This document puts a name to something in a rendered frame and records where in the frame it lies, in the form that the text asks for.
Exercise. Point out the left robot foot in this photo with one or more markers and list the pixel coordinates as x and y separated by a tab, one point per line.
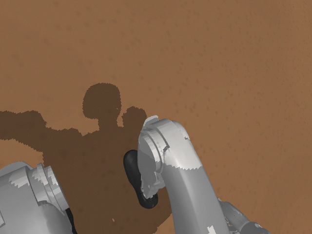
70	216

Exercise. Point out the right robot arm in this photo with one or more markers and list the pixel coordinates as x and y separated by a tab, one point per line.
253	228

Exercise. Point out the right robot foot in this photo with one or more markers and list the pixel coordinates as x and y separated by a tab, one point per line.
134	177

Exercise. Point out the right robot hand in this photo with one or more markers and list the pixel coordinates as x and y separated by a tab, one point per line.
234	217

